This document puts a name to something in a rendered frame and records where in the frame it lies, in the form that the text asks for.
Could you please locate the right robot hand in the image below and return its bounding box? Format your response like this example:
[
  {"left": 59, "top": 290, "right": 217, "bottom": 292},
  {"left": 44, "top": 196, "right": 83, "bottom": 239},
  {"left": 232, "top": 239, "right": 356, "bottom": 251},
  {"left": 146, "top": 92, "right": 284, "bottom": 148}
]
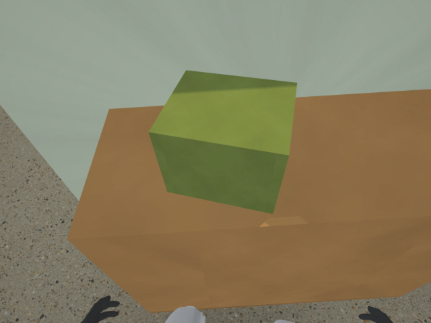
[{"left": 359, "top": 306, "right": 393, "bottom": 323}]

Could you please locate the carton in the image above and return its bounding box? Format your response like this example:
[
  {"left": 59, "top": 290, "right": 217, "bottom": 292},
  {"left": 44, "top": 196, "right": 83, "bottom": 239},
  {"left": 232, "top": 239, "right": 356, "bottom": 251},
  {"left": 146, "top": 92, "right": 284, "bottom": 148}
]
[{"left": 149, "top": 70, "right": 297, "bottom": 214}]

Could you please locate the left robot hand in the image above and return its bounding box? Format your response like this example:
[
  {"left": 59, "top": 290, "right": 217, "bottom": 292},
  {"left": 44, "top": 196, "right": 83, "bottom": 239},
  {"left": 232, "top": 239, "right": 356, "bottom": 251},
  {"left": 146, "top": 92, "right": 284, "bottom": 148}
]
[{"left": 81, "top": 295, "right": 120, "bottom": 323}]

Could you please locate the left robot thigh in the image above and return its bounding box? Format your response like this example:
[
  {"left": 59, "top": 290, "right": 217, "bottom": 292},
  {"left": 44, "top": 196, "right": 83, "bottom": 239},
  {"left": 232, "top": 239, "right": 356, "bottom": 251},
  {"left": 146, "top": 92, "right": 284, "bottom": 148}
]
[{"left": 165, "top": 307, "right": 205, "bottom": 323}]

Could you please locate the pedestal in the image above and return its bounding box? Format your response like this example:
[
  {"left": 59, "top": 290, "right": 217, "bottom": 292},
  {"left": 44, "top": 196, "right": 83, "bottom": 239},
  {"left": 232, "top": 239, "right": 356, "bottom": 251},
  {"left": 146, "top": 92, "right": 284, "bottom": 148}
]
[{"left": 67, "top": 89, "right": 431, "bottom": 313}]

